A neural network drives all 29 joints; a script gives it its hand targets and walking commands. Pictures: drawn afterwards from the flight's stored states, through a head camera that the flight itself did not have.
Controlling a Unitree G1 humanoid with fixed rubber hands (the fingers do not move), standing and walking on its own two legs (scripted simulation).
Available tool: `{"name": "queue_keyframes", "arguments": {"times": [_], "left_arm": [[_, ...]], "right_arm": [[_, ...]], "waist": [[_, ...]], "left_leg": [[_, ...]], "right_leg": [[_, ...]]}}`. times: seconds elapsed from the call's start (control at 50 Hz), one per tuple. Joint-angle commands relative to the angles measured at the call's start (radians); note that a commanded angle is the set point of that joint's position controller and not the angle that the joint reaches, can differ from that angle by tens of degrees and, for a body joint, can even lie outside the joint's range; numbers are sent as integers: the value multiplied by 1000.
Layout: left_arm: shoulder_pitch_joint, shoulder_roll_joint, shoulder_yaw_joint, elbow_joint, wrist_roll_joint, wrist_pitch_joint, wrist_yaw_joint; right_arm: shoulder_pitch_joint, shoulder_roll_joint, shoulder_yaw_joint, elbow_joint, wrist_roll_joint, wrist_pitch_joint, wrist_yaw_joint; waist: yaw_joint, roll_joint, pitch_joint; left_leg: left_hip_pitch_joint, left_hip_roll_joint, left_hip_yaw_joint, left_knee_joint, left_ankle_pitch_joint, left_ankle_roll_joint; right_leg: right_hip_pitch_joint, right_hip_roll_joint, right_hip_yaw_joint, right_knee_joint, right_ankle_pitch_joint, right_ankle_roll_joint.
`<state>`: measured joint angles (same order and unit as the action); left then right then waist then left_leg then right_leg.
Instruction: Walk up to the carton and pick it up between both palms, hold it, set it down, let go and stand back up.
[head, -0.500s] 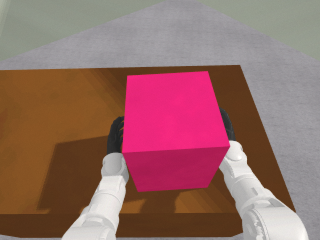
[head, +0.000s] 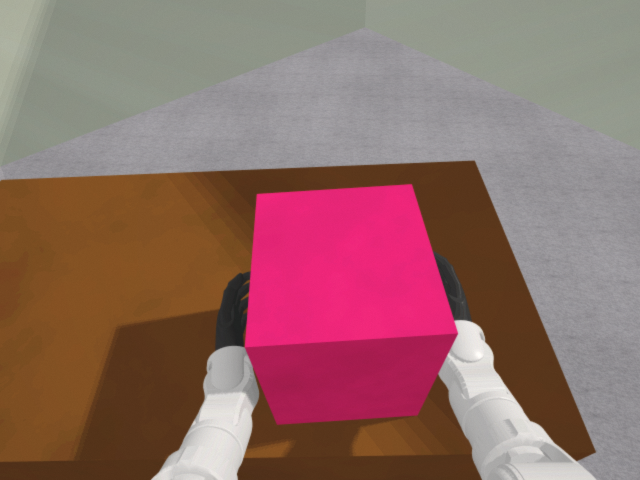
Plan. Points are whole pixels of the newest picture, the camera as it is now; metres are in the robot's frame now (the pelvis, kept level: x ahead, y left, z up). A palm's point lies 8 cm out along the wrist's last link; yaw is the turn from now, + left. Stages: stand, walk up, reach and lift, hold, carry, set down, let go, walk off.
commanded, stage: reach and lift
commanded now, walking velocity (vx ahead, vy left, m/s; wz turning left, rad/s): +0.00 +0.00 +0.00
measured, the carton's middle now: (341, 310) +0.36 -0.02 +0.00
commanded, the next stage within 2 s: none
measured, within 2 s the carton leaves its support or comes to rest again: leaves its support in 0.26 s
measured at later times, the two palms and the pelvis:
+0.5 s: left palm (210, 314) +0.34 +0.14 +0.06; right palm (447, 283) +0.35 -0.15 +0.06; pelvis +0.00 +0.00 +0.00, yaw +2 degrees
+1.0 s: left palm (228, 307) +0.34 +0.12 +0.06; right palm (472, 292) +0.33 -0.17 +0.07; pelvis -0.04 +0.01 +0.01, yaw -3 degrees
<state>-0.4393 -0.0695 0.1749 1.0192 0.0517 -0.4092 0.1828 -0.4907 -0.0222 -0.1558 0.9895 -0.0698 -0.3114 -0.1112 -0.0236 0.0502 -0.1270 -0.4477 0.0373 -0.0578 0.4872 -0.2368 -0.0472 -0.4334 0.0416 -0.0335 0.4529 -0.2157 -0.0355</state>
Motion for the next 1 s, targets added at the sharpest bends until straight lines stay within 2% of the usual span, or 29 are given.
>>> {"name": "queue_keyframes", "arguments": {"times": [0.0, 0.02, 0.04, 0.08, 0.2, 0.22, 0.24, 0.32, 0.38, 0.42, 0.46, 0.48, 0.5, 0.58, 0.6, 0.64, 0.68, 0.72, 0.74, 0.76, 0.8, 0.88, 0.9, 0.92, 0.94, 0.98], "left_arm": [[-672, -687, -440, -248, 96, -60, -136], [-670, -695, -450, -261, 92, -59, -135], [-662, -697, -452, -270, 90, -57, -134], [-645, -695, -463, -291, 94, -49, -135], [-639, -691, -537, -454, 61, -37, -129], [-644, -686, -552, -491, 55, -30, -127], [-624, -679, -556, -524, 57, -22, -125], [-605, -647, -560, -587, 64, 16, -128], [-600, -628, -541, -588, 90, 48, -136], [-610, -620, -522, -579, 111, 64, -144], [-626, -604, -474, -533, 141, 83, -158], [-634, -600, -445, -508, 162, 88, -165], [-645, -602, -433, -499, 172, 94, -171], [-722, -577, -319, -348, 238, 125, -198], [-744, -582, -310, -318, 245, 135, -199], [-773, -600, -319, -308, 235, 158, -197], [-820, -638, -360, -333, 207, 179, -184], [-845, -687, -414, -389, 173, 193, -163], [-859, -714, -443, -427, 156, 198, -147], [-875, -728, -472, -468, 143, 207, -129], [-887, -745, -520, -520, 112, 220, -102], [-873, -733, -576, -642, 66, 255, -75], [-869, -717, -574, -645, 60, 273, -72], [-878, -709, -580, -667, 49, 286, -71], [-878, -685, -569, -671, 42, 307, -73], [-881, -645, -568, -695, 28, 355, -83]], "right_arm": [[-536, 761, 472, -225, -63, -57, 147], [-526, 766, 479, -228, -62, -59, 143], [-522, 771, 494, -246, -50, -56, 143], [-510, 783, 515, -260, -46, -53, 136], [-531, 796, 622, -440, -8, -67, 120], [-528, 776, 618, -463, -13, -65, 117], [-520, 771, 638, -490, -8, -64, 116], [-489, 727, 645, -524, -21, -55, 105], [-481, 690, 624, -495, -29, -61, 100], [-488, 660, 592, -468, -37, -71, 101], [-484, 634, 543, -408, -57, -75, 101], [-499, 621, 515, -379, -70, -83, 106], [-497, 605, 484, -343, -84, -91, 107], [-552, 559, 343, -162, -152, -111, 127], [-573, 554, 304, -112, -168, -111, 132], [-619, 544, 243, -92, -188, -102, 140], [-695, 557, 225, -125, -166, -95, 143], [-761, 567, 239, -213, -144, -96, 151], [-802, 575, 262, -268, -127, -95, 158], [-829, 567, 274, -296, -109, -88, 167], [-863, 580, 332, -351, -82, -62, 181], [-874, 625, 469, -501, -4, 3, 188], [-866, 627, 488, -514, 14, 32, 186], [-874, 641, 510, -541, 30, 51, 186], [-860, 649, 531, -551, 44, 79, 179], [-822, 664, 570, -571, 72, 135, 162]], "waist": [[-12, -68, -618], [-20, -67, -625], [-10, -68, -634], [-11, -69, -642], [-14, -74, -750], [-31, -76, -762], [-27, -76, -761], [-37, -96, -736], [-42, -93, -674], [-47, -88, -624], [-53, -95, -536], [-44, -89, -504], [-51, -87, -461], [-30, -80, -264], [-25, -68, -227], [-22, -49, -224], [-17, -23, -280], [-11, 1, -412], [-1, 18, -493], [-5, 45, -548], [5, 56, -650], [48, 29, -781], [55, 10, -766], [62, 6, -781], [69, -27, -753], [67, -60, -722]], "left_leg": [[83, -42, 40, -39, 324, -21], [81, -43, 36, -40, 337, -22], [82, -44, 42, -36, 341, -19], [79, -48, 37, -38, 349, -17], [80, -56, 21, -20, 428, -17], [95, -55, 11, -24, 437, -17], [100, -55, 10, -24, 447, -16], [137, -58, 0, -43, 453, -9], [181, -57, -2, -64, 454, -9], [208, -53, -2, -72, 453, -13], [228, -51, 12, -88, 415, -9], [233, -48, 18, -102, 393, -10], [238, -45, 22, -115, 367, -10], [226, -35, 71, -174, 217, 3], [225, -31, 82, -188, 180, 2], [253, -24, 97, -202, 133, 0], [285, -15, 100, -195, 117, -5], [319, -8, 99, -179, 167, -19], [337, -4, 95, -165, 201, -25], [355, 0, 87, -155, 227, -32], [377, 3, 80, -135, 251, -28], [358, -6, 75, -108, 257, -4], [339, -10, 75, -114, 223, 6], [317, -15, 76, -115, 211, 12], [287, -22, 77, -123, 181, 25], [249, -37, 79, -128, 161, 42]], "right_leg": [[421, -31, 43, 19, 595, 82], [429, -31, 42, 21, 615, 84], [434, -33, 49, 23, 628, 86], [454, -36, 49, 25, 662, 92], [504, -36, 46, 50, 805, 103], [502, -34, 40, 48, 805, 103], [508, -35, 41, 49, 821, 105], [513, -43, 39, 26, 840, 105], [501, -42, 33, -3, 802, 97], [486, -39, 22, -21, 748, 91], [484, -45, 20, -49, 676, 87], [475, -44, 15, -62, 622, 82], [473, -45, 12, -73, 578, 77], [424, -50, -12, -122, 338, 57], [404, -48, -22, -137, 277, 49], [356, -38, -45, -161, 183, 37], [313, -29, -54, -176, 133, 26], [285, -10, -61, -175, 154, 14], [267, -1, -62, -171, 170, 12], [246, 7, -62, -173, 167, 8], [225, 16, -51, -167, 165, 7], [263, 18, -15, -154, 190, 17], [271, 16, -7, -158, 161, 21], [284, 12, 5, -153, 158, 25], [312, 8, 18, -156, 139, 33], [367, -2, 39, -151, 142, 48]]}}
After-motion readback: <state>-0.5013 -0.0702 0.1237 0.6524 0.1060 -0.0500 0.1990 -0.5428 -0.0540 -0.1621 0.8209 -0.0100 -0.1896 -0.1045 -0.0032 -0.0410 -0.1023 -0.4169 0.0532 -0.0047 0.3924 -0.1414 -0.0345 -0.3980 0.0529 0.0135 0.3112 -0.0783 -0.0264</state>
